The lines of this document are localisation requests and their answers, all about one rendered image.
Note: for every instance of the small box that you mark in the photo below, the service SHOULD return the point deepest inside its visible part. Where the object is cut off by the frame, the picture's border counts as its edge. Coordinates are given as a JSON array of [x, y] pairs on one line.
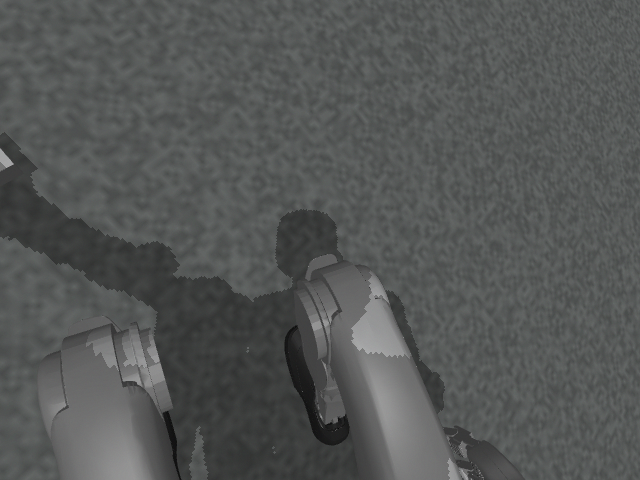
[[8, 169]]

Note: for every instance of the left robot foot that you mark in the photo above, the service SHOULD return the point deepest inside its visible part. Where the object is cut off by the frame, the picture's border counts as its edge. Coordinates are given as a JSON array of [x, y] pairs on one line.
[[172, 437]]

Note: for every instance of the right robot foot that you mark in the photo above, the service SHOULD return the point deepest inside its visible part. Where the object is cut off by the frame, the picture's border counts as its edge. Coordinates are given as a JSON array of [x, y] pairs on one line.
[[330, 434]]

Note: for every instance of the right robot hand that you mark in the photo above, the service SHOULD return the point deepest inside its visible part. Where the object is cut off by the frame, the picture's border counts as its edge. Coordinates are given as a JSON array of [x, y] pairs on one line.
[[486, 462]]

